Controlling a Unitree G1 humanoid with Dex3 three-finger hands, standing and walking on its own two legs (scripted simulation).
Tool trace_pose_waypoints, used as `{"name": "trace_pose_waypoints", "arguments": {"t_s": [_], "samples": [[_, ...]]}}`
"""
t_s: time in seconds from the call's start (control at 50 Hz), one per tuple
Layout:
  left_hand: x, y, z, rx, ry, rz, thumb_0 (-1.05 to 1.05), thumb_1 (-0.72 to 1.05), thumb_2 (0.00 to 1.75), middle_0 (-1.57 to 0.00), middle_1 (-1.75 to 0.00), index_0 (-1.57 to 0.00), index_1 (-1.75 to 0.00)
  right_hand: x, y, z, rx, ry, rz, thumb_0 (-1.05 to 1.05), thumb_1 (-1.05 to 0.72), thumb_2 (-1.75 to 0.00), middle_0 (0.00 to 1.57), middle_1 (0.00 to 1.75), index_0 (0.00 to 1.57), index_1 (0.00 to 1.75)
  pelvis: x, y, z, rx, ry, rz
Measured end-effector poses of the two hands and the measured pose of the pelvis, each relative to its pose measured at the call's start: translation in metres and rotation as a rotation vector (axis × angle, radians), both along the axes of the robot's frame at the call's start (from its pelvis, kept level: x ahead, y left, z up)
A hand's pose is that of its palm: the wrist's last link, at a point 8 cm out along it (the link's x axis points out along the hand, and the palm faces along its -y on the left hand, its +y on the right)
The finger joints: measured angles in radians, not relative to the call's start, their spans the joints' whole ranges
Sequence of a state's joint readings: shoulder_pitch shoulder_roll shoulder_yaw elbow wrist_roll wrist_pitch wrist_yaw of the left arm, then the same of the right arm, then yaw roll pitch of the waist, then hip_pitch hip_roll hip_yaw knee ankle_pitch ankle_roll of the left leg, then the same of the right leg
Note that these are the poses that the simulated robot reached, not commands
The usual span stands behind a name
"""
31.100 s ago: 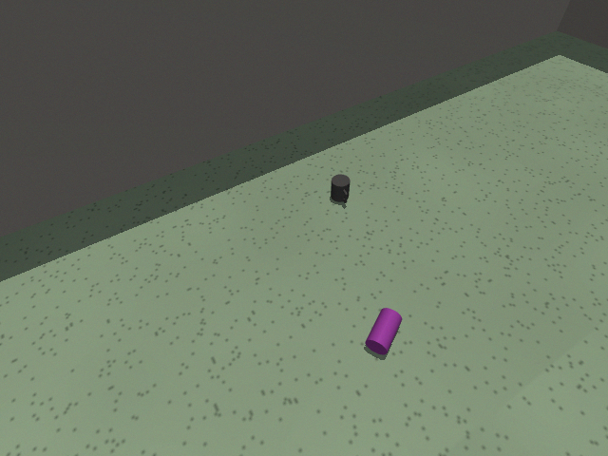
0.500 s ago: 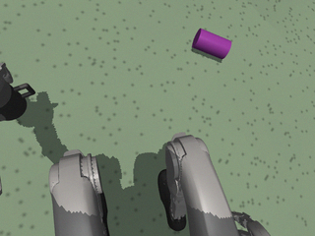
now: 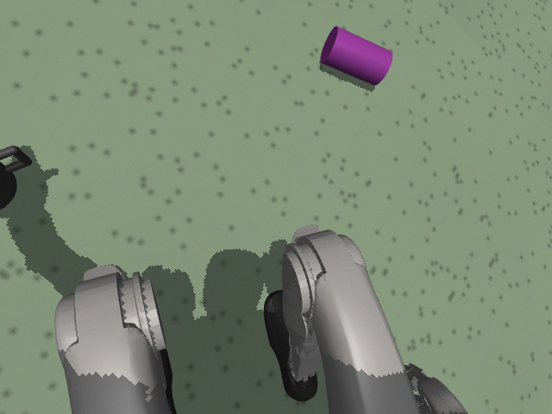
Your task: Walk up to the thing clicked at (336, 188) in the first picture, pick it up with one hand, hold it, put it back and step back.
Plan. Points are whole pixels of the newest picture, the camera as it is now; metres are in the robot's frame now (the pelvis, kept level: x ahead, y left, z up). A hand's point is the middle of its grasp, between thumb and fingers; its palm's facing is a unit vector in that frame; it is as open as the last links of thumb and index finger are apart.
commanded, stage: rest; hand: left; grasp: from above
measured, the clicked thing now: out of the picture +0.46 +0.35 -0.23
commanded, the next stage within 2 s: open in 0.82 s
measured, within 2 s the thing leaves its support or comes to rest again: rests again in 0.50 s
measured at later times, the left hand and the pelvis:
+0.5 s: hand out of the picture +0.44 +0.36 -0.22, palm faces -0.46 -0.11 -0.88, open 11.3 cm; pelvis +0.00 +0.00 -0.01, yaw -2 degrees
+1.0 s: hand out of the picture +0.44 +0.36 -0.22, palm faces -0.46 -0.12 -0.88, open 11.2 cm; pelvis +0.00 +0.00 -0.01, yaw -3 degrees
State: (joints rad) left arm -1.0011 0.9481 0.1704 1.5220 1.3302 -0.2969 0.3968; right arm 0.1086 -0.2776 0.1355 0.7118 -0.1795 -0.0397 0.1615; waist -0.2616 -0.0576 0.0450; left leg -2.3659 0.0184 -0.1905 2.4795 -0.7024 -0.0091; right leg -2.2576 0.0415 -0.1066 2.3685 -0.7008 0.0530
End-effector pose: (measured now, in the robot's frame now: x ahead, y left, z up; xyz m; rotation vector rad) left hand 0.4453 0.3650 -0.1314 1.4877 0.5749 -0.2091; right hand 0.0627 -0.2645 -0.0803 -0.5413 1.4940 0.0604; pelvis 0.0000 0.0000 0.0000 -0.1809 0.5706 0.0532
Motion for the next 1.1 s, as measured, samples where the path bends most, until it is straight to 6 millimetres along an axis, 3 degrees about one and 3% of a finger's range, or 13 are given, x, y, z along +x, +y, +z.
{"name": "trace_pose_waypoints", "arguments": {"t_s": [0.66, 0.96, 1.1], "samples": [[0.002, -0.005, -0.035, -0.007, -0.013, 0.020, 0.00, -0.23, 0.85, -0.46, -1.03, -0.46, -0.94, -0.001, 0.002, 0.007, -0.018, -0.023, 0.098, 0.00, -0.90, -0.90, 0.20, 0.30, 0.20, 0.30, -0.002, 0.002, -0.011, -0.026, -0.049, -0.025], [0.002, -0.003, -0.034, -0.008, -0.009, 0.024, 0.00, -0.24, 0.84, -0.48, -1.00, -0.48, -0.92, 0.000, 0.005, 0.009, -0.004, -0.029, 0.133, 0.00, -0.91, -0.90, 0.20, 0.30, 0.20, 0.30, -0.004, 0.002, -0.010, -0.034, -0.065, -0.028], [0.000, -0.004, -0.036, -0.010, -0.002, 0.019, 0.00, -0.21, 0.86, -0.41, -1.04, -0.41, -0.97, -0.006, 0.005, 0.012, -0.010, -0.019, 0.139, 0.00, -0.90, -0.90, 0.20, 0.30, 0.20, 0.30, -0.005, 0.002, -0.010, -0.036, -0.073, -0.032]]}}
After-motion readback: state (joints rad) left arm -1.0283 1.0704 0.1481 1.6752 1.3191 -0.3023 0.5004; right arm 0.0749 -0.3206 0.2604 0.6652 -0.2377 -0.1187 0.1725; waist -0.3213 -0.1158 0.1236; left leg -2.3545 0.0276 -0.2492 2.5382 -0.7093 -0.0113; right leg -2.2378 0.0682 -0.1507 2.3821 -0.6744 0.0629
